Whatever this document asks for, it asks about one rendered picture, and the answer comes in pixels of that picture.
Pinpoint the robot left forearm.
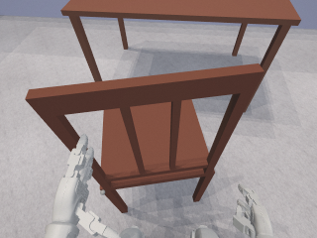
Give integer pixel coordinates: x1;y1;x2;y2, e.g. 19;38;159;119
44;222;80;238

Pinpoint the right robot shin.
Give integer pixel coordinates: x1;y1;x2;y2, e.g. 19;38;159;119
198;225;208;229

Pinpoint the table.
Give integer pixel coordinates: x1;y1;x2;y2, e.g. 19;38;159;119
60;0;301;113

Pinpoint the left robot hand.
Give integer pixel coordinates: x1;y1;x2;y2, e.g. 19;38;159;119
52;133;121;238

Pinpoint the chair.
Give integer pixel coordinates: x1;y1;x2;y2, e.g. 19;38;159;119
25;63;264;213

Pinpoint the right robot hand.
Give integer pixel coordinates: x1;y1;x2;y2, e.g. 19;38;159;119
233;183;274;238

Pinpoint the robot left thigh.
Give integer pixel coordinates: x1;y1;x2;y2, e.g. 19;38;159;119
119;227;146;238

